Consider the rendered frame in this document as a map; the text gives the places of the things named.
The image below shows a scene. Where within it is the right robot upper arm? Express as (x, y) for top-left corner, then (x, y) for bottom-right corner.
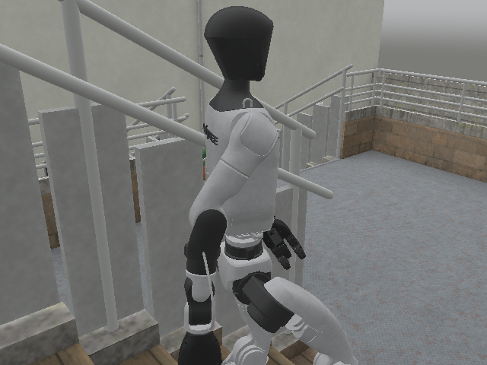
(189, 109), (279, 233)

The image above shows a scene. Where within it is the robot left hand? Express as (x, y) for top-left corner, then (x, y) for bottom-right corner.
(262, 216), (306, 270)

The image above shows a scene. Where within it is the robot right thigh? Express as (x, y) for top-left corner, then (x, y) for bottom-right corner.
(242, 276), (354, 365)

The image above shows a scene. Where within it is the robot thigh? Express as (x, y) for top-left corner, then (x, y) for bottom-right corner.
(216, 261), (272, 365)
(242, 276), (354, 365)

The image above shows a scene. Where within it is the right robot forearm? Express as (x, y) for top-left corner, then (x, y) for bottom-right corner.
(184, 209), (227, 335)

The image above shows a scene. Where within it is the robot right hand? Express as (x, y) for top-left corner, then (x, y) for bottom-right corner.
(178, 331), (222, 365)

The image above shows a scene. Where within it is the robot left thigh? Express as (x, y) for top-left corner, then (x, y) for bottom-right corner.
(216, 261), (272, 365)

